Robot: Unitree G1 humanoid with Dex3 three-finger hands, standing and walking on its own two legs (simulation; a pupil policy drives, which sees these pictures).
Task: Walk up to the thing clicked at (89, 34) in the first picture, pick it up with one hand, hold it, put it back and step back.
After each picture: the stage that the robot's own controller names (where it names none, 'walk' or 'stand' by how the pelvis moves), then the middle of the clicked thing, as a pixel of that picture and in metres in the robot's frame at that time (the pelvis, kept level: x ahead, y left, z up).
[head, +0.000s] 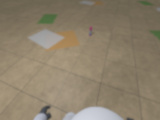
stand; (90, 31) +2.18 -0.06 -0.65
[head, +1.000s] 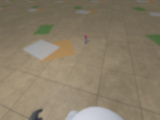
walk; (85, 39) +2.03 +0.19 -0.64
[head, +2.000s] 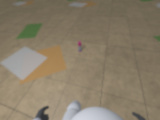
walk; (79, 46) +1.40 +0.27 -0.65
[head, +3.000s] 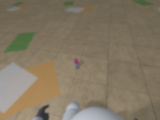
walk; (76, 63) +0.95 +0.26 -0.65
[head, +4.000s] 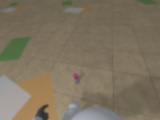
walk; (76, 78) +0.62 +0.22 -0.65
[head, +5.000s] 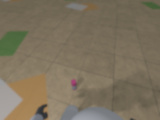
stand; (74, 85) +0.48 +0.18 -0.63
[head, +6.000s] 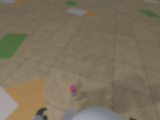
stand; (73, 91) +0.44 +0.16 -0.64
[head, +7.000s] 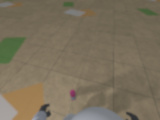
stand; (72, 95) +0.39 +0.17 -0.66
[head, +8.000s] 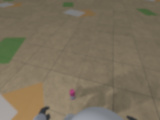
stand; (72, 94) +0.40 +0.17 -0.66
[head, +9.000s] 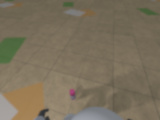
stand; (72, 94) +0.40 +0.18 -0.66
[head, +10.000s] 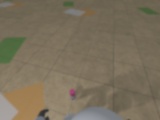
stand; (72, 94) +0.39 +0.18 -0.66
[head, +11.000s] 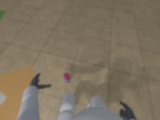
go down; (67, 78) +0.43 +0.19 -0.55
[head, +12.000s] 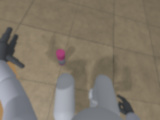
go down; (61, 58) +0.47 +0.22 -0.27
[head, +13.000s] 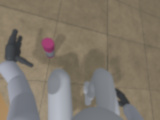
close in; (49, 49) +0.47 +0.24 -0.21
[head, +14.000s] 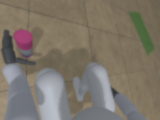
close; (25, 46) +0.46 +0.28 -0.16
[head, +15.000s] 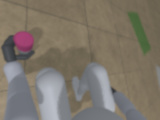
lift; (25, 47) +0.44 +0.28 -0.16
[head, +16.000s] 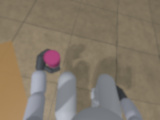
lift; (54, 62) +0.35 +0.24 -0.02
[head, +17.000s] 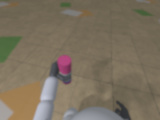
hold; (65, 72) +0.31 +0.15 +0.08
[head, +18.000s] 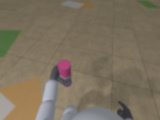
hold; (66, 75) +0.31 +0.16 +0.03
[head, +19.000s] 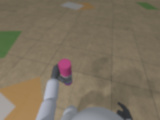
hold; (66, 74) +0.32 +0.15 +0.03
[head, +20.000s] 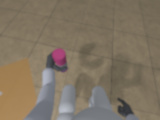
crouch; (61, 62) +0.39 +0.18 -0.04
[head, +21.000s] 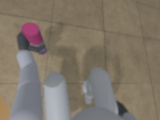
lower; (37, 42) +0.49 +0.26 -0.08
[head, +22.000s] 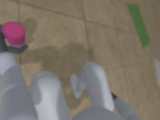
lower; (16, 41) +0.48 +0.28 -0.16
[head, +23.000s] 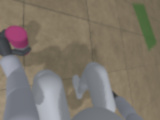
lower; (20, 44) +0.46 +0.29 -0.17
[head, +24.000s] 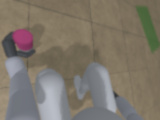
lower; (25, 46) +0.44 +0.28 -0.17
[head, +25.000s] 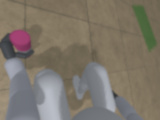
lower; (23, 47) +0.45 +0.28 -0.17
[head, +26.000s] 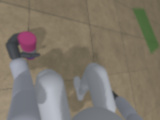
open; (29, 48) +0.45 +0.26 -0.17
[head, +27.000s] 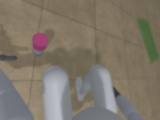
stand; (39, 47) +0.43 +0.26 -0.18
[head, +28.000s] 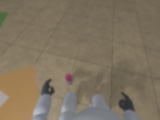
stand; (69, 79) +0.42 +0.18 -0.51
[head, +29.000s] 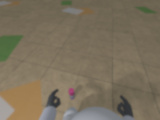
stand; (71, 94) +0.40 +0.17 -0.60
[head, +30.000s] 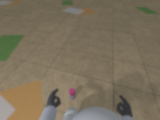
stand; (72, 94) +0.40 +0.16 -0.60
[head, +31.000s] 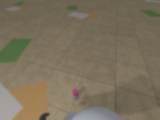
stand; (75, 94) +0.42 +0.16 -0.65
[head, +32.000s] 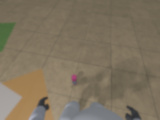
walk; (74, 80) +0.47 +0.14 -0.63
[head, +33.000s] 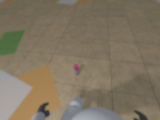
walk; (76, 69) +0.70 +0.22 -0.63
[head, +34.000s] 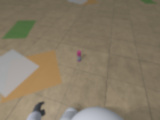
stand; (79, 56) +1.02 +0.17 -0.63
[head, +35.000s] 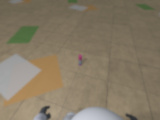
stand; (80, 60) +1.03 +0.15 -0.65
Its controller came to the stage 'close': yes
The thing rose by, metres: 0.68
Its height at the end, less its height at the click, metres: +0.00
